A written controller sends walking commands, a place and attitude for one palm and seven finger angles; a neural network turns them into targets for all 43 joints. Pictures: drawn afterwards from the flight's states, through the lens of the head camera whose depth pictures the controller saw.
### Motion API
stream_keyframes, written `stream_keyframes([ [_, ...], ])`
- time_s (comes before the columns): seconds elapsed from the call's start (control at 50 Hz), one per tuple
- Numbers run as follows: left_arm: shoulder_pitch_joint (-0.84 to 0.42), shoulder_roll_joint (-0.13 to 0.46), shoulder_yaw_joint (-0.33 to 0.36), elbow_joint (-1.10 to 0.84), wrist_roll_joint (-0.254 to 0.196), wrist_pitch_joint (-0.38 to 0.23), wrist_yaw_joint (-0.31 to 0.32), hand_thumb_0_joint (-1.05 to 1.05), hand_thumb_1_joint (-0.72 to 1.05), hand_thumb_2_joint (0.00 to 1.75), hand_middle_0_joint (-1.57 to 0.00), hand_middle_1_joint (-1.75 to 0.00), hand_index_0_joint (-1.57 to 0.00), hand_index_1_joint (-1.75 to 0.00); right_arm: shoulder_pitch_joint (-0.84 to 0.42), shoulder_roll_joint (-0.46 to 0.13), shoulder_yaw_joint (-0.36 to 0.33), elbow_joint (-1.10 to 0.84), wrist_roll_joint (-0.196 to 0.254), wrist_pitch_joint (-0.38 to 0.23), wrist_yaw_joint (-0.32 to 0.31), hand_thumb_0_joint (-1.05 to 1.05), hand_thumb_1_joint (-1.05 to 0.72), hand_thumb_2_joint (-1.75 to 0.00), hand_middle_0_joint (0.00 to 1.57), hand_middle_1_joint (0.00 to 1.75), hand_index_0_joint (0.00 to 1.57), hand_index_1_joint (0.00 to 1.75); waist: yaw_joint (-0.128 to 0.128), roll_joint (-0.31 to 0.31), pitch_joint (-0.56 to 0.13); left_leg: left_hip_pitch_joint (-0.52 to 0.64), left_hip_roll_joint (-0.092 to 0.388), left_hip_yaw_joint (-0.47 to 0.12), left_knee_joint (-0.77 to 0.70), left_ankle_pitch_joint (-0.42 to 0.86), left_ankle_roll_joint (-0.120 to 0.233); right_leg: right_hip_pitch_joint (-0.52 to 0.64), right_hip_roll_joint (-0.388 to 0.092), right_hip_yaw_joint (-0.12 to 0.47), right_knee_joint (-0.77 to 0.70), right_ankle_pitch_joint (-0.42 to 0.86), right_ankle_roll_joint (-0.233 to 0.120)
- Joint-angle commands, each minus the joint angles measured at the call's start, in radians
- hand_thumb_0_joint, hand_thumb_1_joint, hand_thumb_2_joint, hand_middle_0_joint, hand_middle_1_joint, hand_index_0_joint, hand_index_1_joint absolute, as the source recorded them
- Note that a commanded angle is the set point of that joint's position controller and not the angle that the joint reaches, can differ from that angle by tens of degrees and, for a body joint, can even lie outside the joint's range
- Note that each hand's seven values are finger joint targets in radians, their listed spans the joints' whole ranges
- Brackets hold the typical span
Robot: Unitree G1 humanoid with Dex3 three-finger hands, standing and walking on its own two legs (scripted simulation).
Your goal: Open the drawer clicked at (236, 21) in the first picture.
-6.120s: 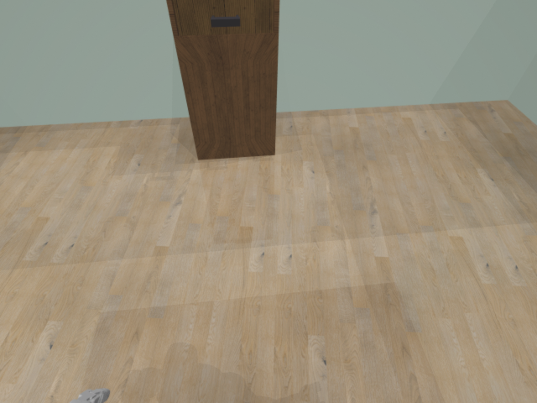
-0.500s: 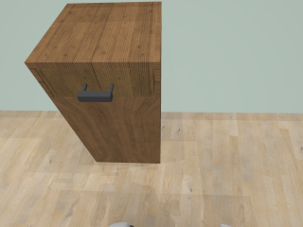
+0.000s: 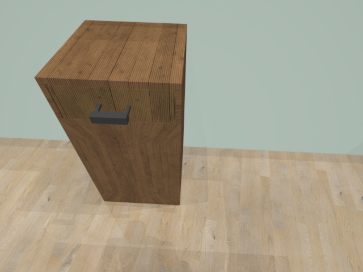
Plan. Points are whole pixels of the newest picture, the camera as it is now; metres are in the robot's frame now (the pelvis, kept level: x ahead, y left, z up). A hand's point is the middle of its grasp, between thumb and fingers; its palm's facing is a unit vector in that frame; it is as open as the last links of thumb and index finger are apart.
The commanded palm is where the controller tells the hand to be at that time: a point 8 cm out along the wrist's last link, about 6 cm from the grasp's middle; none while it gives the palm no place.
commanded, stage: come to a stop and stand still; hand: left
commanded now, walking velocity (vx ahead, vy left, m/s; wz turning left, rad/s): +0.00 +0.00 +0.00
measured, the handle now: (111, 112) +0.57 +0.27 -0.01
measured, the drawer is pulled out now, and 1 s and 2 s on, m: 0.00 0.00 0.00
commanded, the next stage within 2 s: look again from close up in 1.24 s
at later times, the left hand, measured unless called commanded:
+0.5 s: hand out of the picture -0.02 +0.18 -0.18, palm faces +0.04 -0.99 -0.14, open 7.4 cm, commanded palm none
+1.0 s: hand out of the picture +0.02 +0.21 -0.18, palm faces +0.03 -0.98 -0.17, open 7.3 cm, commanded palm none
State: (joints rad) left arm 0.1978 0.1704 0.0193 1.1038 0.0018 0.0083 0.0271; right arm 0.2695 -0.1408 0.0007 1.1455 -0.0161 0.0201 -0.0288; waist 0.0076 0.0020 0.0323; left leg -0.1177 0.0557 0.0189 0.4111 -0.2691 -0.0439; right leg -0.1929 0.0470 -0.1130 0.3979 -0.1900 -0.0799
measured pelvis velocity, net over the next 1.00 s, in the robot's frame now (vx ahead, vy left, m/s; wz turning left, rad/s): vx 0.03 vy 0.04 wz -0.01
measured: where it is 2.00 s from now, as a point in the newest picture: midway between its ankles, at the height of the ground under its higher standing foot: outside the picture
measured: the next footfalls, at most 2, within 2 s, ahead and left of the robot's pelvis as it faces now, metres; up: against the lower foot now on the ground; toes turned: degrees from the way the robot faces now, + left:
none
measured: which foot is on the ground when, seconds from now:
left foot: down 0.00-1.00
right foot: down 0.00-1.00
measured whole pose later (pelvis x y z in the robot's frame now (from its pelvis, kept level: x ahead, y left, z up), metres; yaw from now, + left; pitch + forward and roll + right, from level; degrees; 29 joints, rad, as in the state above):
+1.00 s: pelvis +0.03 +0.04 +0.00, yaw -1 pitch +0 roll +0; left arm 0.28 0.13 0.00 1.15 0.01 -0.01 0.04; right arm 0.31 -0.12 0.02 1.15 -0.01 -0.03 -0.04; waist 0.01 0.00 0.03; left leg -0.07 0.00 0.05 0.37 -0.30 0.02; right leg -0.18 -0.01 -0.08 0.41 -0.23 -0.01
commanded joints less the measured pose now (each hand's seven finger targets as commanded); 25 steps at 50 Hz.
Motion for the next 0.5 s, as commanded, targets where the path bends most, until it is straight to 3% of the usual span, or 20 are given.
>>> stream_keyframes([
  [0.0, 0.063, 0.102, 0.017, -0.020, 0.002, -0.006, 0.003, 0.00, 0.90, 0.90, -0.20, -0.30, -0.20, -0.30, 0.082, -0.083, -0.013, -0.022, -0.005, -0.008, -0.010, 0.00, -0.90, -0.90, 0.20, 0.30, 0.20, 0.30, -0.001, -0.010, 0.073, -0.104, 0.029, -0.029, -0.082, -0.032, 0.053, -0.016, -0.162, 0.210, -0.187, -0.191, 0.053],
  [0.08, 0.087, 0.091, 0.016, -0.014, 0.003, -0.008, 0.004, 0.00, 0.90, 0.90, -0.20, -0.30, -0.20, -0.30, 0.128, -0.072, -0.013, -0.017, -0.005, -0.009, -0.009, 0.00, -0.90, -0.90, 0.20, 0.30, 0.20, 0.30, -0.009, -0.021, 0.063, -0.107, 0.025, -0.025, -0.083, -0.045, 0.057, -0.032, -0.159, 0.209, -0.189, -0.219, 0.054],
  [0.48, 0.185, 0.018, -0.008, 0.037, 0.005, -0.023, 0.012, 0.00, 0.90, 0.90, -0.20, -0.30, -0.20, -0.30, 0.161, -0.046, -0.002, -0.001, 0.007, -0.045, -0.020, 0.00, -0.90, -0.90, 0.20, 0.30, 0.20, 0.30, 0.001, 0.026, 0.055, -0.106, 0.059, -0.060, -0.130, 0.049, 0.071, 0.004, -0.147, 0.146, -0.065, 0.041, 0.050],
])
